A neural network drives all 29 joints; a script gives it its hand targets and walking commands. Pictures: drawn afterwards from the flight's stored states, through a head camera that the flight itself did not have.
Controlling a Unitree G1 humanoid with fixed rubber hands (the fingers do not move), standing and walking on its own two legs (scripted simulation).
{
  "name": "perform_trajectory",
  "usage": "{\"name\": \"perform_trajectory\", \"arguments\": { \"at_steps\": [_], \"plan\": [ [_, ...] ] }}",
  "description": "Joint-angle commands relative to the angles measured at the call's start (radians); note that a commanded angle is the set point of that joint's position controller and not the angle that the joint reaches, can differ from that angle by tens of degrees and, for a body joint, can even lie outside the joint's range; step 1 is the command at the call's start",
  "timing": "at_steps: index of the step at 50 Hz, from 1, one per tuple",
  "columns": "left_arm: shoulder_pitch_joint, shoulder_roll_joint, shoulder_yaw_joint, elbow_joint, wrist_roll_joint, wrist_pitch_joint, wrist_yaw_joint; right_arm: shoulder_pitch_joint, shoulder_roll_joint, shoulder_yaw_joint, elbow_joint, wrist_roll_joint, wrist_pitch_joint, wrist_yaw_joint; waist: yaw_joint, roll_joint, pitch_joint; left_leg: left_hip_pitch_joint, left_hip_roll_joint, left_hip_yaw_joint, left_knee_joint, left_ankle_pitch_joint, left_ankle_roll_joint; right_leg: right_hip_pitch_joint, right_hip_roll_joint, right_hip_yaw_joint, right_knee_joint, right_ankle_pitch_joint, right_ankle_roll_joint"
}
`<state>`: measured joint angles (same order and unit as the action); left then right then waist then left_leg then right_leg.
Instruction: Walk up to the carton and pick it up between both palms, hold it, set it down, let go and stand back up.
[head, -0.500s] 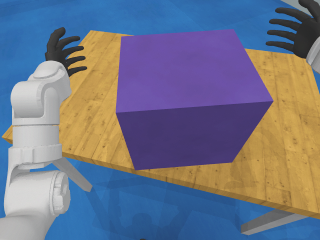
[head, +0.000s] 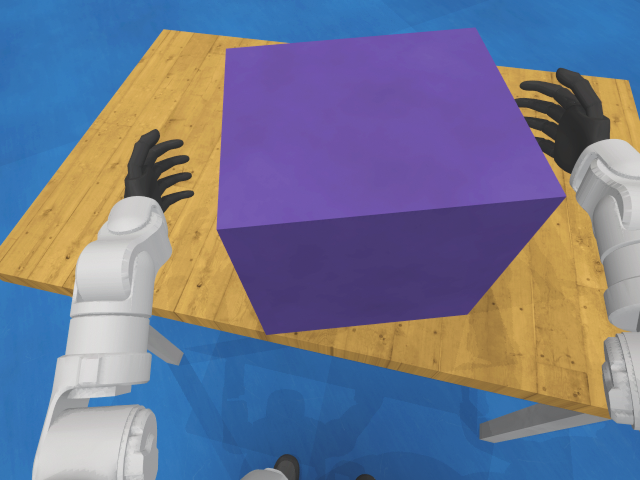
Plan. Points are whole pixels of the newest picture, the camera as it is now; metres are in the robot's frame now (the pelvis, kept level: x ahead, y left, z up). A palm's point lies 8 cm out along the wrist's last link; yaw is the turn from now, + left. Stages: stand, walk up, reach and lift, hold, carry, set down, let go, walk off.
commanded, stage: reach and lift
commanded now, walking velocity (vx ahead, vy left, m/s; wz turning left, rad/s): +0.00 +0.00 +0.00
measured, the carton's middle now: (360, 196) +0.44 +0.03 +0.06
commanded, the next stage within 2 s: none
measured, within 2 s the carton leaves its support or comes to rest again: neither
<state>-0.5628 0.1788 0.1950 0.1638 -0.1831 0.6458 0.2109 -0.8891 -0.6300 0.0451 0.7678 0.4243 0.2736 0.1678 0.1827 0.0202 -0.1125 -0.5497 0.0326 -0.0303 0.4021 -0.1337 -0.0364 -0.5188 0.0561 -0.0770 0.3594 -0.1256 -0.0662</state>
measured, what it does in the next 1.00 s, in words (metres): stands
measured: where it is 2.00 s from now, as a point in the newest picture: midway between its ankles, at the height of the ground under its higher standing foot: outside the picture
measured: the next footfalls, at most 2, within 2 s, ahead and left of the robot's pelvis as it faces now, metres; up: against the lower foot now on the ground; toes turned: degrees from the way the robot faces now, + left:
none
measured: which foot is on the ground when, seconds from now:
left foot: down 0.00-1.00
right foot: down 0.00-1.00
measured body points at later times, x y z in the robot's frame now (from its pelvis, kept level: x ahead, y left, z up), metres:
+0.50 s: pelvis -0.01 +0.00 -0.01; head +0.09 -0.04 +0.43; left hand +0.37 +0.25 +0.08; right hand +0.50 -0.18 +0.08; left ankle +0.02 +0.14 -0.74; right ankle +0.01 -0.07 -0.74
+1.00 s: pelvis -0.01 -0.01 +0.00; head +0.08 -0.03 +0.44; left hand +0.38 +0.23 +0.08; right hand +0.50 -0.16 +0.10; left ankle +0.02 +0.14 -0.74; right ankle +0.01 -0.07 -0.74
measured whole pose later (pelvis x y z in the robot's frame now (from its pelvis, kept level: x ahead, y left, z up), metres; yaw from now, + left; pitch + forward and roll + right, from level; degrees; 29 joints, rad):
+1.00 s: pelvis -0.01 -0.01 +0.00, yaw -1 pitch +19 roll +0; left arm -0.65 0.04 0.21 0.55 -0.09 0.24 0.22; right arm -0.93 -0.45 0.09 0.98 0.34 0.05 0.09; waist 0.22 0.00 -0.17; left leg -0.61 0.04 -0.01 0.38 -0.11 -0.05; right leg -0.61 0.06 -0.06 0.39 -0.11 -0.07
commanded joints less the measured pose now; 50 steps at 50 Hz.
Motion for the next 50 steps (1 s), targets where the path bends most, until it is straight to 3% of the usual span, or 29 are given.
{"name": "perform_trajectory", "arguments": {
  "at_steps": [1, 3, 4, 5, 6, 7, 8, 12, 16, 18, 21, 22, 24, 25, 27, 29, 31, 33, 35, 36, 37, 39, 40, 42, 43, 45, 46, 47, 50],
  "plan": [
    [-0.513, 0.179, 0.027, -0.346, 0.022, -0.150, 0.011, -0.571, -0.241, -0.129, -0.262, -0.023, -0.126, -0.003, 0.019, -0.095, -0.913, 0.200, -0.033, 0.035, 0.025, 0.453, -0.019, 0.565, -0.036, 0.087, 0.093, 0.539, 0.106],
    [-0.475, 0.111, -0.020, -0.253, -0.003, -0.158, 0.021, -0.523, -0.245, -0.141, -0.199, -0.017, -0.129, -0.003, -0.018, -0.106, -0.872, 0.212, -0.022, 0.034, 0.054, 0.440, -0.020, 0.477, -0.016, 0.070, 0.099, 0.456, 0.099],
    [-0.440, 0.128, 0.013, -0.218, 0.015, -0.179, 0.022, -0.526, -0.206, -0.091, -0.216, -0.034, -0.143, 0.003, 0.021, -0.154, -0.842, 0.172, -0.011, 0.039, 0.038, 0.389, -0.013, 0.508, -0.039, 0.094, 0.068, 0.434, 0.090],
    [-0.455, 0.121, -0.008, -0.261, 0.003, -0.207, 0.024, -0.526, -0.253, -0.139, -0.194, -0.037, -0.162, 0.011, 0.012, -0.117, -0.885, 0.177, -0.010, 0.040, 0.018, 0.396, -0.015, 0.491, -0.033, 0.068, 0.086, 0.448, 0.099],
    [-0.436, 0.125, 0.020, -0.233, 0.008, -0.211, 0.021, -0.547, -0.218, -0.101, -0.262, -0.033, -0.173, 0.007, 0.041, -0.187, -0.911, 0.177, -0.015, 0.050, 0.034, 0.432, -0.007, 0.518, -0.018, 0.070, 0.073, 0.486, 0.098],
    [-0.449, 0.121, 0.012, -0.229, -0.008, -0.227, 0.024, -0.547, -0.254, -0.135, -0.248, -0.043, -0.182, -0.001, 0.001, -0.196, -0.916, 0.141, -0.020, 0.041, 0.037, 0.412, -0.003, 0.523, -0.027, 0.062, 0.102, 0.476, 0.103],
    [-0.398, 0.096, 0.022, -0.104, 0.020, -0.242, 0.015, -0.480, -0.198, -0.116, -0.185, -0.067, -0.186, -0.012, 0.003, -0.233, -0.837, 0.107, -0.027, 0.052, 0.030, 0.398, 0.004, 0.538, -0.022, 0.067, 0.105, 0.508, 0.111],
    [-0.518, 0.127, 0.027, -0.186, 0.013, -0.315, 0.011, -0.598, -0.212, -0.120, -0.256, -0.076, -0.231, -0.020, 0.024, -0.218, -0.981, 0.078, -0.033, 0.076, 0.006, 0.371, 0.001, 0.604, -0.015, 0.075, 0.110, 0.515, 0.120],
    [-0.433, 0.096, 0.007, 0.053, 0.038, -0.372, -0.007, -0.508, -0.150, -0.058, -0.090, -0.086, -0.242, -0.024, 0.029, -0.285, -0.885, 0.004, -0.038, 0.082, 0.011, 0.315, 0.004, 0.619, -0.021, 0.076, 0.127, 0.491, 0.125],
    [-0.519, 0.116, 0.023, -0.050, 0.021, -0.390, 0.003, -0.583, -0.171, -0.082, -0.168, -0.070, -0.249, -0.025, 0.038, -0.264, -0.974, 0.021, -0.042, 0.087, -0.003, 0.302, 0.010, 0.605, -0.030, 0.083, 0.144, 0.519, 0.133],
    [-0.474, 0.131, 0.034, 0.056, 0.005, -0.411, 0.006, -0.537, -0.112, -0.004, -0.151, -0.032, -0.251, -0.014, 0.073, -0.292, -0.904, -0.001, -0.041, 0.079, -0.008, 0.282, 0.015, 0.625, -0.043, 0.105, 0.116, 0.474, 0.125],
    [-0.490, 0.113, 0.014, 0.043, -0.002, -0.422, 0.002, -0.556, -0.139, -0.027, -0.116, -0.042, -0.260, -0.017, 0.039, -0.264, -0.909, -0.019, -0.043, 0.072, 0.007, 0.299, 0.012, 0.637, -0.032, 0.087, 0.125, 0.510, 0.132],
    [-0.531, 0.118, 0.026, -0.029, -0.018, -0.415, 0.008, -0.607, -0.155, -0.049, -0.221, -0.042, -0.265, -0.021, 0.047, -0.265, -0.979, 0.005, -0.039, 0.077, 0.002, 0.293, 0.004, 0.622, -0.027, 0.096, 0.114, 0.493, 0.120],
    [-0.478, 0.103, 0.006, 0.115, -0.008, -0.422, 0.000, -0.543, -0.115, -0.025, -0.109, -0.050, -0.253, -0.024, 0.034, -0.289, -0.887, -0.044, -0.039, 0.073, 0.008, 0.269, 0.013, 0.604, -0.042, 0.109, 0.132, 0.488, 0.128],
    [-0.506, 0.103, 0.016, 0.008, 0.013, -0.424, -0.006, -0.562, -0.121, -0.033, -0.118, -0.038, -0.252, -0.026, 0.043, -0.223, -0.916, 0.002, -0.044, 0.073, -0.019, 0.268, 0.012, 0.645, -0.045, 0.107, 0.109, 0.522, 0.142],
    [-0.514, 0.101, 0.016, 0.075, 0.007, -0.427, -0.001, -0.533, -0.089, -0.026, -0.059, -0.048, -0.244, -0.027, 0.022, -0.245, -0.817, -0.011, -0.041, 0.070, -0.026, 0.204, 0.014, 0.593, -0.043, 0.088, 0.097, 0.397, 0.132],
    [-0.491, 0.097, 0.028, 0.079, 0.039, -0.434, -0.001, -0.520, -0.110, -0.051, -0.028, -0.053, -0.250, -0.024, 0.043, -0.191, -0.833, 0.018, -0.030, 0.068, -0.018, 0.268, 0.009, 0.577, -0.045, 0.099, 0.101, 0.463, 0.130],
    [-0.569, 0.099, 0.035, 0.159, 0.053, -0.450, -0.005, -0.599, -0.042, 0.012, -0.006, -0.053, -0.265, -0.031, 0.060, -0.226, -0.772, -0.017, -0.044, 0.069, -0.042, 0.211, 0.020, 0.598, -0.056, 0.095, 0.087, 0.438, 0.144],
    [-0.600, 0.051, -0.005, 0.069, 0.057, -0.463, 0.014, -0.604, -0.047, -0.038, 0.002, -0.061, -0.276, -0.038, 0.018, -0.178, -0.842, 0.026, -0.047, 0.070, -0.021, 0.262, 0.000, 0.553, -0.038, 0.087, 0.105, 0.446, 0.141],
    [-0.557, 0.065, 0.011, 0.081, 0.046, -0.472, 0.015, -0.580, -0.057, -0.026, -0.041, -0.052, -0.290, -0.037, 0.044, -0.206, -0.856, 0.044, -0.038, 0.075, -0.011, 0.308, -0.004, 0.565, -0.027, 0.083, 0.105, 0.481, 0.134],
    [-0.579, 0.059, 0.006, 0.055, 0.060, -0.479, 0.022, -0.602, -0.052, -0.027, -0.042, -0.064, -0.293, -0.040, 0.042, -0.159, -0.909, 0.056, -0.034, 0.080, 0.005, 0.313, -0.008, 0.563, -0.029, 0.080, 0.109, 0.465, 0.128],
    [-0.553, 0.053, 0.012, 0.104, 0.054, -0.464, 0.014, -0.612, -0.046, -0.016, -0.046, -0.057, -0.274, -0.046, 0.060, -0.213, -0.879, 0.028, -0.037, 0.088, -0.004, 0.311, 0.007, 0.595, -0.030, 0.090, 0.103, 0.520, 0.142],
    [-0.572, 0.028, -0.002, 0.090, 0.054, -0.461, 0.012, -0.587, -0.046, -0.025, -0.028, -0.065, -0.281, -0.049, 0.027, -0.173, -0.897, 0.049, -0.031, 0.069, 0.005, 0.317, -0.003, 0.593, -0.037, 0.098, 0.103, 0.521, 0.140],
    [-0.602, 0.051, 0.039, 0.075, 0.084, -0.463, 0.009, -0.617, -0.020, -0.044, -0.057, -0.081, -0.282, -0.069, 0.051, -0.188, -0.885, 0.029, -0.035, 0.086, -0.011, 0.311, 0.003, 0.618, -0.049, 0.102, 0.114, 0.566, 0.148],
    [-0.596, 0.022, 0.019, 0.109, 0.080, -0.465, 0.013, -0.605, -0.028, -0.044, 0.012, -0.093, -0.272, -0.069, 0.016, -0.199, -0.840, 0.018, -0.037, 0.072, -0.020, 0.302, -0.003, 0.585, -0.044, 0.097, 0.102, 0.512, 0.152],
    [-0.544, 0.023, 0.047, 0.066, 0.107, -0.452, 0.021, -0.602, -0.013, -0.026, -0.092, -0.090, -0.287, -0.080, 0.056, -0.202, -0.901, 0.068, -0.029, 0.080, -0.002, 0.346, 0.001, 0.595, -0.043, 0.095, 0.106, 0.566, 0.143],
    [-0.608, 0.028, 0.035, 0.063, 0.094, -0.458, 0.018, -0.630, -0.004, -0.022, 0.005, -0.070, -0.274, -0.082, 0.041, -0.154, -0.841, 0.045, -0.042, 0.086, -0.015, 0.333, -0.005, 0.613, -0.055, 0.097, 0.109, 0.553, 0.154],
    [-0.546, 0.018, 0.032, 0.179, 0.116, -0.468, 0.013, -0.598, 0.045, 0.000, 0.017, -0.082, -0.281, -0.082, 0.047, -0.211, -0.809, 0.004, -0.036, 0.077, -0.017, 0.308, 0.017, 0.597, -0.059, 0.102, 0.118, 0.554, 0.155],
    [-0.600, -0.022, 0.023, 0.022, 0.084, -0.483, 0.019, -0.651, 0.008, -0.026, -0.131, -0.076, -0.308, -0.078, 0.051, -0.163, -0.963, 0.062, -0.014, 0.069, -0.003, 0.344, -0.004, 0.606, -0.056, 0.098, 0.104, 0.543, 0.145]
  ]
}}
